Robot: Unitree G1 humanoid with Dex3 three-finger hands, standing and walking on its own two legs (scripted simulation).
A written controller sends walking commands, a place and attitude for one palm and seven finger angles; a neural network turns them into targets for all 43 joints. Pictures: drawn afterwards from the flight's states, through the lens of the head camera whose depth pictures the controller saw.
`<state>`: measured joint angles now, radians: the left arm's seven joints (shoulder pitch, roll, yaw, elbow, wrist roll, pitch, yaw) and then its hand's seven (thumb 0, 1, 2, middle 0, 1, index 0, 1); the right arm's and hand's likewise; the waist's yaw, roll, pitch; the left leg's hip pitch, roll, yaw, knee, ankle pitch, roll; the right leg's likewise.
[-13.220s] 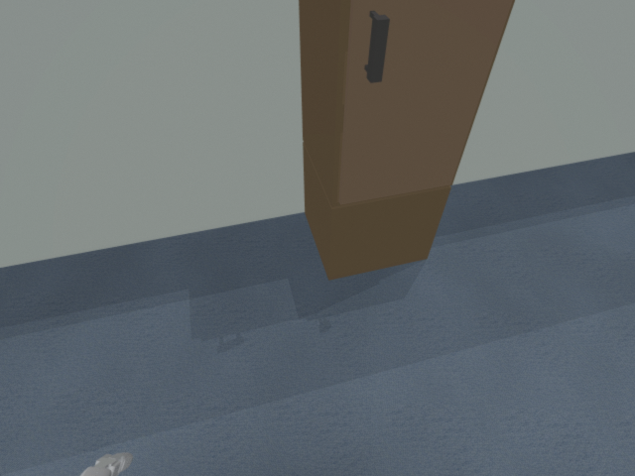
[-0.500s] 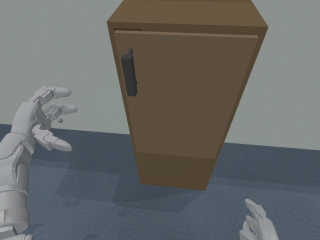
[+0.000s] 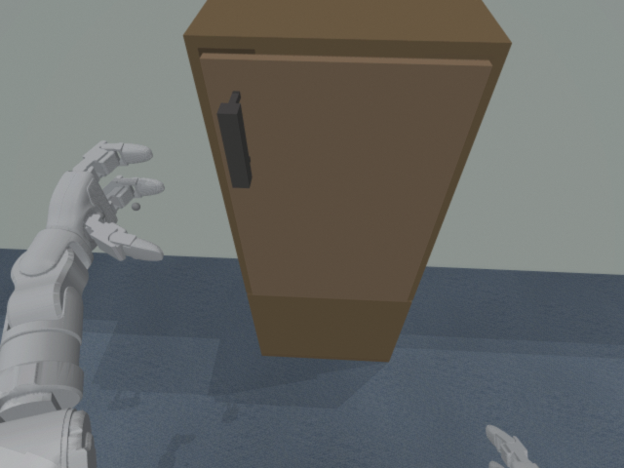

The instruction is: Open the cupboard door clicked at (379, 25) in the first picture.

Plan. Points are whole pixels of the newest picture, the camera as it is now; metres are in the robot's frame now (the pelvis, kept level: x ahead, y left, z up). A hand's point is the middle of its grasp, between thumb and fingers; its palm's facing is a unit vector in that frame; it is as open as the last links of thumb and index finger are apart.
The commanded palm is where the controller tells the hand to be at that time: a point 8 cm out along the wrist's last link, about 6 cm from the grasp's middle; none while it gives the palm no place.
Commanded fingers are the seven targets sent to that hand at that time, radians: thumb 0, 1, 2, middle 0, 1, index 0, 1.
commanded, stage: move the hooked fingers beside the handle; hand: left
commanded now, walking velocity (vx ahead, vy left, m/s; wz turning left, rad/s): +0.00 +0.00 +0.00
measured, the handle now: (238, 140) +0.54 +0.13 +0.14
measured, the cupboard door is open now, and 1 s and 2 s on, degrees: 0 0 0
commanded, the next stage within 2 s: slide the fingers in behind the handle in 1.62 s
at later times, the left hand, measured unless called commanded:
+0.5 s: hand (170, 172) +0.45 +0.21 +0.15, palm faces +0.00 -1.00 -0.02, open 14.0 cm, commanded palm +0.43 +0.26 +0.15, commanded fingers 0.00 -0.50 0.30 -0.30 -1.20 -0.30 -1.20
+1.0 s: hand (193, 149) +0.51 +0.19 +0.15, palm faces -0.01 -1.00 +0.01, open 14.0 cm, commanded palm +0.47 +0.25 +0.14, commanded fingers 0.00 -0.50 0.30 -0.30 -1.20 -0.30 -1.20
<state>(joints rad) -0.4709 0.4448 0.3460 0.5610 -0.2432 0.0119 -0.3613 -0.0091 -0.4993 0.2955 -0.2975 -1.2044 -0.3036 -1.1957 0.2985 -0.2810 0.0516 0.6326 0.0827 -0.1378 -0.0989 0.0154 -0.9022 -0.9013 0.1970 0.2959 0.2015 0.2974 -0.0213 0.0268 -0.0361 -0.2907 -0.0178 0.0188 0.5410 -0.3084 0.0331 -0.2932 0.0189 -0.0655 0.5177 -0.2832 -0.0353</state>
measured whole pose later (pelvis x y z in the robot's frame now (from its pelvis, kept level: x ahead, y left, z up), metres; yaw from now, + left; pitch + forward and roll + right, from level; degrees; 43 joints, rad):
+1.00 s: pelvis +0.00 +0.00 -0.01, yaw -2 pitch +12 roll -1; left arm -0.96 0.57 0.40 1.19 -0.12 -0.20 -0.30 -0.01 -0.50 0.30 -0.30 -1.20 -0.30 -1.20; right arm 0.44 -0.30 0.03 0.67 0.04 -0.02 -0.05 0.01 -0.90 -0.90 0.20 0.30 0.20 0.30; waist -0.14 0.02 -0.06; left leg -0.49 0.00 0.05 0.62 -0.34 0.04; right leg -0.50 0.04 -0.04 0.58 -0.29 -0.03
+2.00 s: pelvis -0.01 +0.01 -0.01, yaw -2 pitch +11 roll -1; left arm -0.93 0.48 0.34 1.13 -0.14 -0.20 -0.25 -0.01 -0.50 0.30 -0.30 -1.20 -0.30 -1.20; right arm 0.44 -0.29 0.03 0.67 0.04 -0.02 -0.04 0.01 -0.90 -0.90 0.20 0.30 0.20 0.30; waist -0.12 0.02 -0.06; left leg -0.50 0.00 0.04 0.65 -0.34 0.04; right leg -0.50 0.03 -0.05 0.60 -0.29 -0.03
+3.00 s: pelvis -0.01 +0.00 -0.01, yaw -1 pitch +11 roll -1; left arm -1.00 0.33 0.26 1.15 -0.08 -0.23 -0.07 -0.01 -0.50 0.30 -0.35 -1.27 -0.37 -1.24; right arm 0.37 -0.26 0.04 0.67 0.02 -0.07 -0.01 0.01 -0.90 -0.90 0.20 0.30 0.20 0.30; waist -0.12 0.02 -0.07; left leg -0.52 -0.01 0.03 0.68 -0.35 0.04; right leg -0.52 0.02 -0.06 0.64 -0.31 -0.03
